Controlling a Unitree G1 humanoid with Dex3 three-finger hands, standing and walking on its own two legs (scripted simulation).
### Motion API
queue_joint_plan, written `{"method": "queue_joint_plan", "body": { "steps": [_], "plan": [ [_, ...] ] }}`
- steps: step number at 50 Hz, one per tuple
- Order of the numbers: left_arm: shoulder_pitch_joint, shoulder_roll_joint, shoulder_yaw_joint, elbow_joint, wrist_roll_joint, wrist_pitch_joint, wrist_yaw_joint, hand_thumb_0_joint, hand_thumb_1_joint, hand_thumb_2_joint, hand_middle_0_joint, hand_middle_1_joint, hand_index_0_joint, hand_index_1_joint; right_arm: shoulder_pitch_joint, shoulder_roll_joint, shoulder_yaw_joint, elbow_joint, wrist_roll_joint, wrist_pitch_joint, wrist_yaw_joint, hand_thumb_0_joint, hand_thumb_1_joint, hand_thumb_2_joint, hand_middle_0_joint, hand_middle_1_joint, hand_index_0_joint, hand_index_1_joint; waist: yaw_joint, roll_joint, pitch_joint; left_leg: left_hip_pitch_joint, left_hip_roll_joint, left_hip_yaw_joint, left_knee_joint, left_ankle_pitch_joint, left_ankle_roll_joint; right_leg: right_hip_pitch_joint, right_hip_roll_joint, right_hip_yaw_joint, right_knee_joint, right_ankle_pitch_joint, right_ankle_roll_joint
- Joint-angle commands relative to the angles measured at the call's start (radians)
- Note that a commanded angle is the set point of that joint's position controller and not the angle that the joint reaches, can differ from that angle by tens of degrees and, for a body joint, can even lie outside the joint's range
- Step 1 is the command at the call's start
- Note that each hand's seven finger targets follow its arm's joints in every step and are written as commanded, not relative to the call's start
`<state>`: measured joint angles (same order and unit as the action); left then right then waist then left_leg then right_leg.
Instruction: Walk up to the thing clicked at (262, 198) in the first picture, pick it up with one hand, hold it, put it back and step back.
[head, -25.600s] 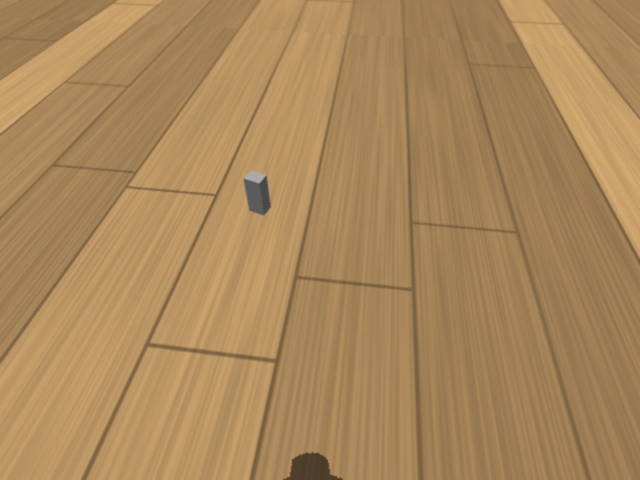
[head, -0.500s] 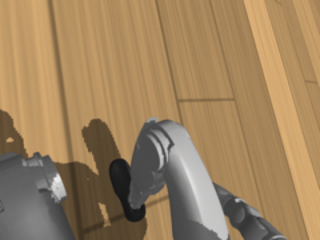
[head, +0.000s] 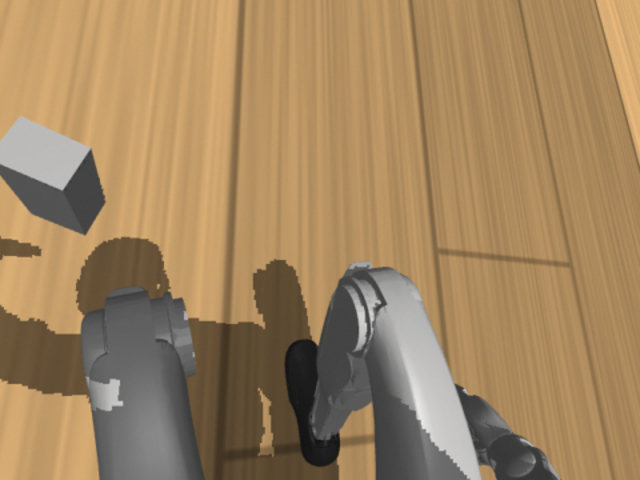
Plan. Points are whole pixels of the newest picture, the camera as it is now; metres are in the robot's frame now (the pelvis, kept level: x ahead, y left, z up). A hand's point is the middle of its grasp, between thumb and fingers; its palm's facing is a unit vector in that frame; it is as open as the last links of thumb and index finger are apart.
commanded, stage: home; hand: left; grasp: from the side
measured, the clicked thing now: (57, 184) +0.49 +0.29 -0.23
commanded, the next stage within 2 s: none
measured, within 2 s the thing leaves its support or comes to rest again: neither
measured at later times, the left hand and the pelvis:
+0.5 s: hand out of the picture +0.29 +0.34 +0.06, palm faces +0.26 -0.84 -0.48, open 17.1 cm; pelvis +0.03 -0.01 +0.17, yaw +8 degrees
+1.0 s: hand out of the picture +0.25 +0.25 +0.28, palm faces +0.31 -0.89 -0.35, open 17.4 cm; pelvis +0.08 +0.00 +0.36, yaw +12 degrees
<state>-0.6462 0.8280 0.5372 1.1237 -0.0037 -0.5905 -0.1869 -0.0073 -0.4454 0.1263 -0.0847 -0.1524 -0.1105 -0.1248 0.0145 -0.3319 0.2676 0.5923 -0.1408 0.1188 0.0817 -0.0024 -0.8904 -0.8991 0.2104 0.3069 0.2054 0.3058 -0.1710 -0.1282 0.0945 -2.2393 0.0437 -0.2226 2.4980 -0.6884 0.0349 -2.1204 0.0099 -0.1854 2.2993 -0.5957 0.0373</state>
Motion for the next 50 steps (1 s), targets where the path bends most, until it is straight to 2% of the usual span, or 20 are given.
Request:
{"method": "queue_joint_plan", "body": {
  "steps": [1, 2, 3, 4, 6, 7, 8, 10, 12, 13, 16, 20, 22, 23, 28, 31, 36, 38, 42, 50],
  "plan": [
    [-0.275, 0.441, 0.101, -0.413, 0.045, 0.059, 0.075, 0.0, -0.533, 0.077, -0.086, -0.099, -0.083, -0.096, 0.142, -0.285, -0.173, -0.034, 0.052, 0.016, -0.031, 0.0, -0.95, -0.919, 0.201, 0.304, 0.202, 0.304, 0.044, 0.619, -0.775, 0.573, 0.023, 0.058, -0.48, 0.062, -0.042, 0.235, 0.034, -0.007, -0.187, 0.056, -0.076],
    [-0.303, 0.487, 0.121, -0.5, 0.058, 0.079, 0.089, 0.0, -0.565, 0.081, -0.097, -0.1, -0.091, -0.101, 0.158, -0.269, -0.188, -0.033, 0.059, 0.022, -0.035, 0.0, -0.985, -0.929, 0.202, 0.304, 0.202, 0.304, 0.06, 0.651, -0.823, 0.602, 0.021, 0.074, -0.486, 0.073, -0.042, 0.24, 0.035, 0.01, -0.198, 0.058, -0.079],
    [-0.263, 0.481, 0.12, -0.512, 0.066, 0.105, 0.099, 0.0, -0.485, 0.153, -0.081, -0.093, -0.08, -0.093, 0.164, -0.256, -0.198, -0.033, 0.068, 0.029, -0.04, 0.0, -0.905, -0.902, 0.201, 0.301, 0.201, 0.301, 0.076, 0.667, -0.809, 0.609, 0.019, 0.085, -0.509, 0.065, -0.042, 0.228, 0.033, 0.02, -0.202, 0.049, -0.082],
    [-0.2, 0.413, 0.086, -0.499, 0.07, 0.141, 0.103, 0.0, -0.457, 0.114, -0.068, -0.076, -0.067, -0.077, 0.164, -0.242, -0.209, -0.034, 0.074, 0.031, -0.044, 0.0, -0.895, -0.902, 0.201, 0.301, 0.201, 0.301, 0.072, 0.65, -0.806, 0.631, 0.018, 0.089, -0.519, 0.077, -0.043, 0.225, 0.033, 0.028, -0.217, 0.059, -0.083],
    [-0.057, 0.277, 0.033, -0.401, 0.072, 0.21, 0.121, 0.0, -0.479, 0.098, -0.059, -0.066, -0.058, -0.067, 0.156, -0.22, -0.228, -0.044, 0.095, 0.027, -0.056, 0.0, -0.895, -0.902, 0.201, 0.301, 0.201, 0.301, 0.071, 0.558, -0.725, 0.579, 0.01, 0.094, -0.561, 0.038, -0.034, 0.199, 0.03, 0.035, -0.262, 0.027, -0.084],
    [-0.054, 0.253, 0.028, -0.405, 0.075, 0.233, 0.129, 0.0, -0.489, 0.093, -0.06, -0.066, -0.059, -0.067, 0.162, -0.212, -0.241, -0.042, 0.103, 0.025, -0.06, 0.0, -0.895, -0.902, 0.201, 0.301, 0.201, 0.301, 0.074, 0.529, -0.719, 0.566, 0.008, 0.097, -0.571, 0.03, -0.031, 0.2, 0.03, 0.039, -0.278, 0.017, -0.085],
    [0.015, 0.197, 0.002, -0.359, 0.077, 0.263, 0.134, 0.0, -0.492, 0.091, -0.059, -0.065, -0.058, -0.066, 0.163, -0.204, -0.256, -0.052, 0.111, 0.024, -0.062, 0.0, -0.895, -0.902, 0.201, 0.301, 0.201, 0.301, 0.081, 0.471, -0.724, 0.55, 0.002, 0.108, -0.578, 0.027, -0.023, 0.227, 0.029, 0.044, -0.312, 0.009, -0.083],
    [0.058, 0.137, -0.018, -0.419, 0.075, 0.313, 0.145, 0.0, -0.502, 0.084, -0.057, -0.062, -0.056, -0.063, 0.183, -0.193, -0.285, -0.06, 0.123, 0.024, -0.064, 0.0, -0.895, -0.902, 0.201, 0.301, 0.201, 0.301, 0.091, 0.412, -0.768, 0.576, -0.006, 0.12, -0.601, 0.052, -0.018, 0.263, 0.024, 0.055, -0.359, 0.014, -0.083],
    [0.138, 0.021, -0.087, -0.432, 0.068, 0.368, 0.152, 0.0, -0.529, 0.068, -0.054, -0.056, -0.053, -0.057, 0.18, -0.19, -0.306, -0.082, 0.139, 0.02, -0.067, 0.0, -0.895, -0.902, 0.201, 0.302, 0.201, 0.302, 0.074, 0.332, -0.76, 0.618, -0.004, 0.105, -0.646, 0.056, -0.016, 0.271, 0.022, 0.053, -0.412, 0.011, -0.08],
    [0.128, -0.008, -0.12, -0.486, 0.065, 0.389, 0.155, 0.0, -0.518, 0.074, -0.054, -0.058, -0.053, -0.059, 0.182, -0.187, -0.313, -0.086, 0.145, 0.016, -0.069, 0.0, -0.895, -0.902, 0.201, 0.302, 0.201, 0.301, 0.067, 0.311, -0.779, 0.642, -0.003, 0.104, -0.661, 0.057, -0.014, 0.299, 0.021, 0.057, -0.436, 0.016, -0.078],
    [0.191, 0.0, -0.122, -0.649, 0.057, 0.446, 0.184, 0.0, -0.512, 0.077, -0.054, -0.057, -0.053, -0.058, 0.189, -0.178, -0.338, -0.111, 0.166, 0.004, -0.081, 0.0, -0.894, -0.902, 0.202, 0.302, 0.201, 0.302, 0.098, 0.279, -0.849, 0.737, -0.006, 0.113, -0.736, 0.068, -0.01, 0.423, 0.015, 0.081, -0.528, 0.027, -0.073],
    [0.273, 0.028, -0.107, -0.862, 0.05, 0.505, 0.235, 0.0, -0.473, 0.1, -0.058, -0.063, -0.057, -0.064, 0.175, -0.154, -0.34, -0.155, 0.188, -0.016, -0.113, 0.0, -0.894, -0.902, 0.202, 0.302, 0.201, 0.302, 0.125, 0.264, -0.874, 0.86, -0.004, 0.111, -0.876, 0.031, -0.007, 0.579, 0.007, 0.111, -0.648, -0.002, -0.067],
    [0.33, 0.046, -0.082, -0.908, 0.051, 0.532, 0.265, 0.0, -0.466, 0.104, -0.059, -0.065, -0.058, -0.066, 0.176, -0.13, -0.336, -0.16, 0.192, -0.026, -0.132, 0.0, -0.894, -0.902, 0.202, 0.302, 0.201, 0.302, 0.151, 0.269, -0.897, 0.915, -0.006, 0.133, -0.919, 0.092, -0.009, 0.684, 0.006, 0.135, -0.7, 0.038, -0.066],
    [0.368, 0.032, -0.082, -0.91, 0.051, 0.545, 0.279, 0.0, -0.475, 0.098, -0.057, -0.063, -0.056, -0.064, 0.177, -0.117, -0.335, -0.158, 0.191, -0.032, -0.142, 0.0, -0.894, -0.902, 0.202, 0.302, 0.201, 0.302, 0.154, 0.264, -0.889, 0.933, -0.011, 0.151, -0.934, 0.126, -0.007, 0.731, 0.005, 0.147, -0.734, 0.065, -0.065],
    [0.523, -0.134, -0.165, -0.877, 0.04, 0.594, 0.321, 0.0, -0.519, 0.073, -0.053, -0.056, -0.052, -0.057, 0.183, -0.065, -0.321, -0.15, 0.186, -0.072, -0.184, 0.0, -0.894, -0.902, 0.201, 0.302, 0.201, 0.302, 0.141, 0.251, -0.798, 1.041, -0.019, 0.187, -1.026, 0.26, -0.006, 0.892, 0.004, 0.164, -0.868, 0.186, -0.068],
    [0.573, -0.206, -0.209, -0.86, 0.035, 0.622, 0.337, 0.0, -0.511, 0.078, -0.054, -0.057, -0.053, -0.058, 0.197, -0.052, -0.315, -0.144, 0.181, -0.099, -0.198, 0.0, -0.894, -0.902, 0.201, 0.301, 0.201, 0.301, 0.134, 0.251, -0.742, 1.113, -0.016, 0.196, -1.091, 0.326, -0.007, 0.984, 0.003, 0.164, -0.948, 0.245, -0.068],
    [0.648, -0.323, -0.309, -0.866, 0.021, 0.674, 0.353, 0.0, -0.538, 0.062, -0.051, -0.053, -0.05, -0.054, 0.211, -0.045, -0.315, -0.149, 0.181, -0.139, -0.212, 0.0, -0.894, -0.902, 0.201, 0.302, 0.201, 0.302, 0.113, 0.223, -0.638, 1.235, -0.014, 0.188, -1.243, 0.309, -0.015, 1.112, 0.001, 0.157, -1.105, 0.231, -0.064],
    [0.672, -0.338, -0.328, -0.886, 0.016, 0.693, 0.36, 0.0, -0.528, 0.067, -0.052, -0.054, -0.051, -0.055, 0.206, -0.043, -0.312, -0.155, 0.182, -0.15, -0.216, 0.0, -0.894, -0.902, 0.201, 0.302, 0.201, 0.301, 0.119, 0.213, -0.6, 1.284, -0.014, 0.187, -1.302, 0.301, -0.018, 1.167, 0.0, 0.155, -1.16, 0.224, -0.062],
    [0.74, -0.35, -0.351, -0.96, 0.01, 0.73, 0.374, 0.0, -0.556, 0.051, -0.049, -0.05, -0.048, -0.051, 0.215, -0.036, -0.309, -0.177, 0.187, -0.169, -0.232, 0.0, -0.894, -0.902, 0.201, 0.302, 0.201, 0.302, 0.132, 0.212, -0.569, 1.406, -0.016, 0.189, -1.398, 0.374, -0.023, 1.301, -0.002, 0.153, -1.252, 0.288, -0.058],
    [0.928, -0.454, -0.452, -1.161, -0.005, 0.803, 0.389, 0.0, -0.543, 0.059, -0.05, -0.053, -0.049, -0.053, 0.214, -0.005, -0.294, -0.227, 0.183, -0.198, -0.266, 0.0, -0.895, -0.902, 0.201, 0.301, 0.201, 0.301, 0.138, 0.228, -0.427, 1.577, -0.024, 0.205, -1.593, 0.366, -0.031, 1.472, 0.008, 0.132, -1.424, 0.286, -0.053]
  ]
}}
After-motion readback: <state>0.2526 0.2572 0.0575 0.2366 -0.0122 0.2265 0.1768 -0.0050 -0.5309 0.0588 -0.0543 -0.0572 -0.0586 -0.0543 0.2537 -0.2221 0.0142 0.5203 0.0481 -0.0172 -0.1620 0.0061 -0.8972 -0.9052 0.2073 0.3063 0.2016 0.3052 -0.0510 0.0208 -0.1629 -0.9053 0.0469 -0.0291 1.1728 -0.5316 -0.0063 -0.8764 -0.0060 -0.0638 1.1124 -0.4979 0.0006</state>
